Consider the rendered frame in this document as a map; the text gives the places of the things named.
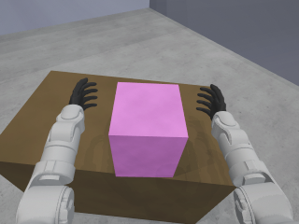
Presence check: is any carton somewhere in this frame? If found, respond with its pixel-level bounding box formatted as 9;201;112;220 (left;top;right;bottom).
108;82;189;177

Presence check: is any robot left hand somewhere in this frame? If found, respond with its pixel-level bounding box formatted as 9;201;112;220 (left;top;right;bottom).
68;77;98;111

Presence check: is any robot right upper arm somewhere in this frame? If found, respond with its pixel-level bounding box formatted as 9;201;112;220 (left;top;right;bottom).
234;182;299;224

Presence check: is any robot right hand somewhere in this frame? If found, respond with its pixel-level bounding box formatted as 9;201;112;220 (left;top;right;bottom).
196;84;226;121

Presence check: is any robot left upper arm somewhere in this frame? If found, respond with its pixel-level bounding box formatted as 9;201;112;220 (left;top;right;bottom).
16;185;75;224

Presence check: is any left robot forearm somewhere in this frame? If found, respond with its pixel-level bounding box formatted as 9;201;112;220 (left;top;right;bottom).
15;105;85;224

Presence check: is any right robot forearm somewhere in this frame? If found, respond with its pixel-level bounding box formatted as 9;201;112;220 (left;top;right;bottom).
211;111;293;219

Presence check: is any pedestal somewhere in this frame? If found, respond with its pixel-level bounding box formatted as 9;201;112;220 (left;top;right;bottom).
0;70;237;224

